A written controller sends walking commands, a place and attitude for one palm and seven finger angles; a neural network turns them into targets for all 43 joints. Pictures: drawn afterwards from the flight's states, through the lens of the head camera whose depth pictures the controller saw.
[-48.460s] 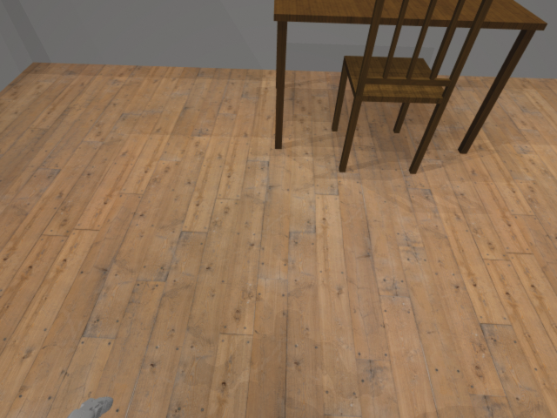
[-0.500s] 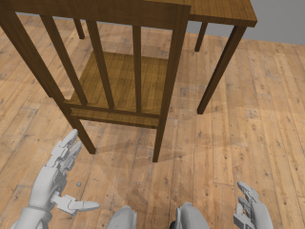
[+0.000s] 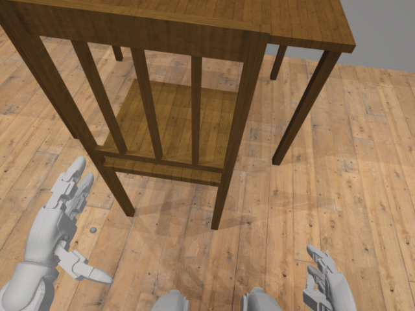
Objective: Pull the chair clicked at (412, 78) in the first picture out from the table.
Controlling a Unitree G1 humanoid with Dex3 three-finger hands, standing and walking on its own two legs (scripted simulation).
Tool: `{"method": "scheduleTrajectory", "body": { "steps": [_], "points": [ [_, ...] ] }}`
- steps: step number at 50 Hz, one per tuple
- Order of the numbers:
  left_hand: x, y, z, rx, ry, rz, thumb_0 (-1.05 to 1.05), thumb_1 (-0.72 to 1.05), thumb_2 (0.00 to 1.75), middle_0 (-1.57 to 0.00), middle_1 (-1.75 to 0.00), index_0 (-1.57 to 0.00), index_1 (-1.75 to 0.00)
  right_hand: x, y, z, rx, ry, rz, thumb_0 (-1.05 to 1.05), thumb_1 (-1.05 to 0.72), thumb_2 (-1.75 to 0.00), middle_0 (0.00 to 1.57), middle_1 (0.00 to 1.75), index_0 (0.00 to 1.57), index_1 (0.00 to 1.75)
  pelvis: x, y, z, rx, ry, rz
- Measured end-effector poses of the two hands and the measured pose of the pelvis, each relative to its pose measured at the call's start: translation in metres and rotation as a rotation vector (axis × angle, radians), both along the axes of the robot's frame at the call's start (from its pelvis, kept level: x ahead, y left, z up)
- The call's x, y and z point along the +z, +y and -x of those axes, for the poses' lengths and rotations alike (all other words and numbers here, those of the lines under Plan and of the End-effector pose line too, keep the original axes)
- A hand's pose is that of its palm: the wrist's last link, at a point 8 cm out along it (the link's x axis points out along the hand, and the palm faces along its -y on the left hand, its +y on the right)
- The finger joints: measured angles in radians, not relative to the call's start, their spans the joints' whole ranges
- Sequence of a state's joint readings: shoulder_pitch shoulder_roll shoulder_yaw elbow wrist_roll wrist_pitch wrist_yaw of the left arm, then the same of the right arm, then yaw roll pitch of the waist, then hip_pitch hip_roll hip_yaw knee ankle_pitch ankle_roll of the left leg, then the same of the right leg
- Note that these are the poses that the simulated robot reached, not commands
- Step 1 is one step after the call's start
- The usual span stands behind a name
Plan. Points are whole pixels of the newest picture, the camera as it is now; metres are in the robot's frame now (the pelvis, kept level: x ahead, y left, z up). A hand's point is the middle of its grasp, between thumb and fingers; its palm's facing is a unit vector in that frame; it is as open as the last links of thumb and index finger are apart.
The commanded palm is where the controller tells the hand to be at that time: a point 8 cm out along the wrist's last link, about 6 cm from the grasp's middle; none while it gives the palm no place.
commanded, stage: raise the hand toward the chair's back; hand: left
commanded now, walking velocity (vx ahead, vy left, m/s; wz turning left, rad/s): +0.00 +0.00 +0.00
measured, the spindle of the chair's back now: (150, 114) +0.51 +0.17 +0.03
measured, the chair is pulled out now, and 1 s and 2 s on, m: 0.21 0.21 0.21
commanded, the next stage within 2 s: aim the fingers beside a spindle in 0.50 s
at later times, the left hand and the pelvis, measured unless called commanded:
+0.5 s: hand (109, 237) +0.23 +0.18 +0.04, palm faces -0.10 -0.99 -0.07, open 17.0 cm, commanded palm +0.21 +0.24 +0.05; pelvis -0.01 -0.02 +0.00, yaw +0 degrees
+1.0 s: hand (118, 216) +0.27 +0.18 +0.03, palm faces -0.09 -0.99 -0.06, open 17.0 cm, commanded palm +0.26 +0.24 +0.03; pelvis -0.01 -0.02 -0.01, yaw +0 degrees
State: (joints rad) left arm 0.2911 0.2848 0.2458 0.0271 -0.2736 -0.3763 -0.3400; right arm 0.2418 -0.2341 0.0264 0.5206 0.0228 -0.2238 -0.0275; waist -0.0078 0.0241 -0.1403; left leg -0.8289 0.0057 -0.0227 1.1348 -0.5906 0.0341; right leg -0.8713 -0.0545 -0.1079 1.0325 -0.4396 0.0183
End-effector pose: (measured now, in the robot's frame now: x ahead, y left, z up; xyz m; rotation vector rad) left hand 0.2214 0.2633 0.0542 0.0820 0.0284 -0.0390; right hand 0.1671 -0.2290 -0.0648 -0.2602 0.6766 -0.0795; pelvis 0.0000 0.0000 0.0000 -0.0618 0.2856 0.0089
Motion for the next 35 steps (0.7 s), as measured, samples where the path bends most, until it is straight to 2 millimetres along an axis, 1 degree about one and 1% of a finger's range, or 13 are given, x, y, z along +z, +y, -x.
{"method": "scheduleTrajectory", "body": {
  "steps": [3, 7, 9, 12, 15, 18, 22, 26, 31, 35],
  "points": [
    [-0.003, 0.002, -0.007, -0.008, 0.020, -0.005, -0.01, -0.50, 0.31, -0.07, -0.08, -0.06, -0.08, -0.003, -0.006, 0.007, -0.012, 0.026, 0.004, 0.02, -0.90, -0.90, 0.21, 0.30, 0.21, 0.30, 0.000, -0.001, 0.001, 0.000, 0.003, -0.002],
    [-0.012, -0.007, -0.009, -0.057, 0.096, 0.010, -0.01, -0.50, 0.30, -0.06, -0.08, -0.05, -0.08, -0.002, -0.015, 0.014, -0.040, 0.035, 0.007, 0.02, -0.90, -0.90, 0.21, 0.30, 0.21, 0.30, 0.003, -0.002, 0.001, -0.008, 0.004, -0.006],
    [-0.011, -0.012, -0.008, -0.070, 0.104, 0.017, -0.01, -0.50, 0.30, -0.06, -0.08, -0.06, -0.08, 0.001, -0.019, 0.017, -0.053, 0.030, 0.012, 0.02, -0.90, -0.90, 0.21, 0.30, 0.21, 0.30, 0.004, -0.003, 0.000, -0.012, 0.003, -0.009],
    [-0.006, -0.014, -0.004, -0.051, 0.067, 0.020, -0.01, -0.50, 0.30, -0.07, -0.08, -0.06, -0.08, 0.004, -0.024, 0.019, -0.060, 0.023, 0.019, 0.02, -0.90, -0.90, 0.21, 0.30, 0.21, 0.30, 0.006, -0.006, 0.000, -0.013, -0.001, -0.013],
    [-0.002, -0.012, -0.003, -0.014, 0.023, 0.013, -0.01, -0.50, 0.30, -0.07, -0.08, -0.06, -0.08, 0.004, -0.027, 0.019, -0.053, 0.021, 0.024, 0.02, -0.90, -0.90, 0.21, 0.30, 0.21, 0.30, 0.004, -0.009, 0.002, -0.009, -0.002, -0.014],
    [-0.006, -0.013, -0.002, -0.004, 0.024, 0.004, -0.01, -0.50, 0.30, -0.07, -0.08, -0.06, -0.08, 0.001, -0.029, 0.018, -0.042, 0.020, 0.021, 0.02, -0.90, -0.90, 0.20, 0.30, 0.21, 0.30, 0.002, -0.011, 0.004, -0.006, -0.001, -0.015],
    [-0.011, -0.020, 0.001, -0.041, 0.066, 0.002, -0.01, -0.50, 0.30, -0.06, -0.08, -0.06, -0.08, 0.000, -0.028, 0.015, -0.040, 0.007, 0.008, 0.02, -0.90, -0.90, 0.20, 0.30, 0.21, 0.30, 0.002, -0.013, 0.006, -0.007, -0.003, -0.017],
    [-0.007, -0.025, 0.004, -0.054, 0.066, 0.007, -0.01, -0.50, 0.30, -0.07, -0.08, -0.06, -0.08, 0.001, -0.027, 0.012, -0.042, -0.010, -0.003, 0.02, -0.90, -0.90, 0.21, 0.30, 0.21, 0.30, 0.003, -0.016, 0.006, -0.008, -0.007, -0.019],
    [-0.002, -0.021, 0.004, -0.012, 0.021, 0.009, -0.01, -0.50, 0.30, -0.07, -0.08, -0.06, -0.08, -0.001, -0.026, 0.010, -0.033, -0.015, -0.009, 0.02, -0.90, -0.90, 0.21, 0.30, 0.21, 0.30, 0.003, -0.018, 0.007, -0.004, -0.005, -0.021],
    [-0.007, -0.021, 0.002, -0.016, 0.029, 0.009, -0.01, -0.50, 0.30, -0.07, -0.08, -0.06, -0.08, -0.004, -0.027, 0.010, -0.025, -0.012, -0.008, 0.02, -0.90, -0.90, 0.21, 0.30, 0.21, 0.30, 0.001, -0.019, 0.008, -0.001, -0.001, -0.021]
  ]
}}
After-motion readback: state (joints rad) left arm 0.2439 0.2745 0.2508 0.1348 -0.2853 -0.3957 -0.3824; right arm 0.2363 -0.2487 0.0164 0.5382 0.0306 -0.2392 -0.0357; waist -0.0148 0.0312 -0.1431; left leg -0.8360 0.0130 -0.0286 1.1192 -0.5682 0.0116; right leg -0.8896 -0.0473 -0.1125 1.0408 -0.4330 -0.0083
